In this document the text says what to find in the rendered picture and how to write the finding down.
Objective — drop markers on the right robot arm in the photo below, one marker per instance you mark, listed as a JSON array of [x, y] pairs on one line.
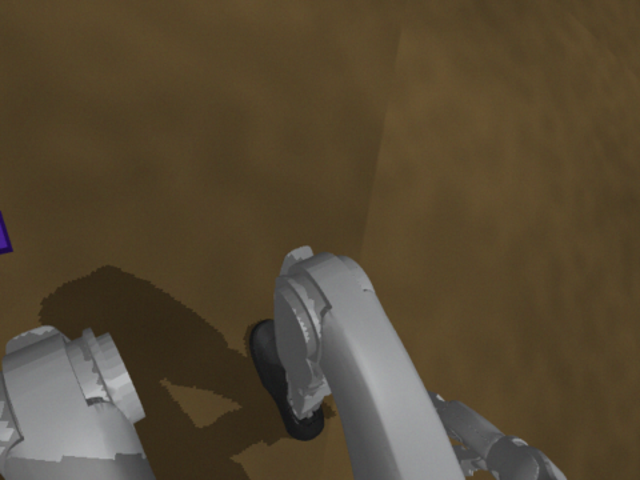
[[510, 458]]

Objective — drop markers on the small box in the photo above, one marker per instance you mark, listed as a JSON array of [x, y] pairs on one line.
[[5, 244]]

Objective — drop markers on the right robot foot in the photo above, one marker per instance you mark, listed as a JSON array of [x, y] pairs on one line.
[[273, 377]]

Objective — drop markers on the right robot hand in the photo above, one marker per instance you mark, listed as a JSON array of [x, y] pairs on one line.
[[464, 425]]

